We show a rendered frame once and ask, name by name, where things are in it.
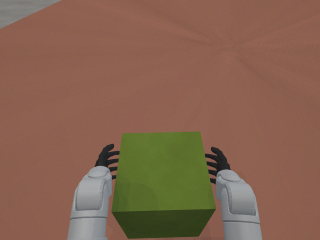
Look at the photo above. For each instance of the carton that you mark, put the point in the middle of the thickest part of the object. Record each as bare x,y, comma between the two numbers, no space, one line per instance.
162,187

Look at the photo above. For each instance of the robot right forearm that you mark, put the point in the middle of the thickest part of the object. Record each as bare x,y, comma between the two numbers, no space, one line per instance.
239,208

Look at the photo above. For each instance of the left robot hand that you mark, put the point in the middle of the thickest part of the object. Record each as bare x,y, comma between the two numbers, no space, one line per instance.
103,158

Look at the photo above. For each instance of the right robot hand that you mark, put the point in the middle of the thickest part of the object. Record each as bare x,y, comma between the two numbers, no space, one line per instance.
221,164

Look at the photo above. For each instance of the robot left forearm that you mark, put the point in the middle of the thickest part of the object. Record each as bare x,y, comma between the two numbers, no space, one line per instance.
90,206

